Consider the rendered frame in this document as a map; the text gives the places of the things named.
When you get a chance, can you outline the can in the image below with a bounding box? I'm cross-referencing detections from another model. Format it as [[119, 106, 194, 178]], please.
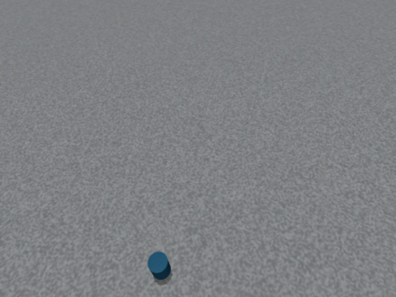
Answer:
[[148, 252, 171, 280]]

